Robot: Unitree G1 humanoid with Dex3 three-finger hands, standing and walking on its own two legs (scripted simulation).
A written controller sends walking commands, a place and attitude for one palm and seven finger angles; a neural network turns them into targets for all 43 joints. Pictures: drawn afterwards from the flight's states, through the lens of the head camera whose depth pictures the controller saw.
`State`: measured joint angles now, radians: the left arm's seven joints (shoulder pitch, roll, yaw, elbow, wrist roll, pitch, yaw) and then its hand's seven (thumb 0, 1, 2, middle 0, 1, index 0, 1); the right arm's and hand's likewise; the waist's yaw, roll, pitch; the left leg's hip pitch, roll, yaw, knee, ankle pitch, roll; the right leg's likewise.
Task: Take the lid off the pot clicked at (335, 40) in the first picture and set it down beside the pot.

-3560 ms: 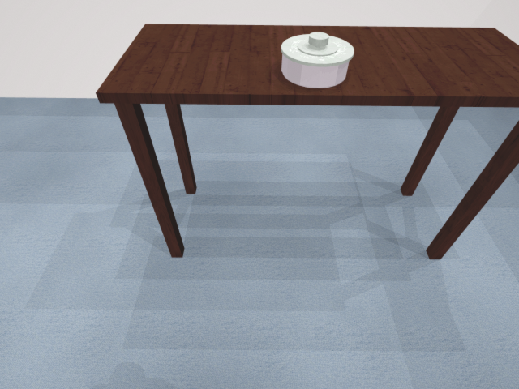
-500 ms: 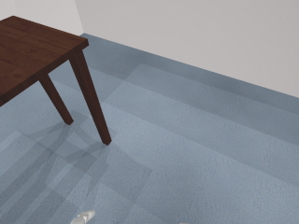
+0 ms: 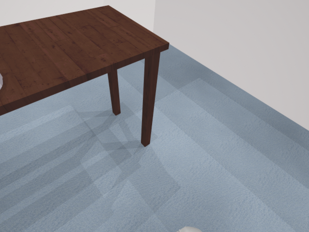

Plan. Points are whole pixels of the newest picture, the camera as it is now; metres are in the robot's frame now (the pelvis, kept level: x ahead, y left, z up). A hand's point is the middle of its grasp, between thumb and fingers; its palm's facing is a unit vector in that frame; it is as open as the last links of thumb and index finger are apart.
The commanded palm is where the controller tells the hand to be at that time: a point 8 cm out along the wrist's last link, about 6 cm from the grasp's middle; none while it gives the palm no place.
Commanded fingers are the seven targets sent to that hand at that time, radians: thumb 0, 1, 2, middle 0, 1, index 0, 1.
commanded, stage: turn to face it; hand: left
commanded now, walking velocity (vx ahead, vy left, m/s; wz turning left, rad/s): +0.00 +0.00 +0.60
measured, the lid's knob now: out of the picture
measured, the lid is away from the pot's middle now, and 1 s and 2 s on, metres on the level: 0.00 0.00 0.00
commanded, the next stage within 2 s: take the last steps up to it in 1.14 s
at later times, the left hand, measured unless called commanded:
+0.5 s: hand out of the picture -0.02 +0.15 -0.15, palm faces +0.35 -0.90 -0.26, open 7.4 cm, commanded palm none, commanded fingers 0.00 0.90 0.90 -0.20 -0.30 -0.20 -0.30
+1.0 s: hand out of the picture -0.09 +0.21 -0.16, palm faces +0.56 -0.77 -0.29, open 7.4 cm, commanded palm none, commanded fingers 0.00 0.90 0.90 -0.20 -0.30 -0.20 -0.30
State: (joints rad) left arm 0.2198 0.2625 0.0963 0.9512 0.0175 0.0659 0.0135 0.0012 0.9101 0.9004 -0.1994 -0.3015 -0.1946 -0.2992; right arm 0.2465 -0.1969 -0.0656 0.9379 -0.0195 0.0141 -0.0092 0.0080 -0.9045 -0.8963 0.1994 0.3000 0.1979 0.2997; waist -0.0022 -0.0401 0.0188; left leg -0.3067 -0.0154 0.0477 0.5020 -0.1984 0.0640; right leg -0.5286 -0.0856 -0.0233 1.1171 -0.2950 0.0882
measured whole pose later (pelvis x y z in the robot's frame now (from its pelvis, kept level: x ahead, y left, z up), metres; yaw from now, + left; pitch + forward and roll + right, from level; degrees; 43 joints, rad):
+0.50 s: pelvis -0.01 -0.06 +0.00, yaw +19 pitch -2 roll +2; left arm 0.25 0.17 0.03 0.90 0.02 0.01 0.03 0.00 0.90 0.90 -0.21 -0.30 -0.20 -0.30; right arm 0.17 -0.25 -0.10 0.93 -0.02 0.08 0.03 0.01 -0.91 -0.90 0.20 0.30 0.20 0.30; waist -0.01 0.01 0.08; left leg -0.50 0.02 0.00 1.05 -0.41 -0.06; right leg -0.19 -0.11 -0.16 0.51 -0.29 0.00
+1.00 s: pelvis -0.03 -0.02 +0.00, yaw +33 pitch +0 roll +0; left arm 0.19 0.26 0.07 0.91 0.01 0.06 0.02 0.00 0.91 0.90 -0.20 -0.30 -0.20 -0.30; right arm 0.20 -0.20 -0.05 0.92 -0.02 0.04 0.00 0.01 -0.90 -0.90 0.20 0.30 0.20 0.30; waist -0.01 -0.01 0.06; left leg -0.24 -0.05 -0.05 0.47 -0.21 0.03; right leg -0.42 -0.07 -0.01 0.89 -0.40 0.08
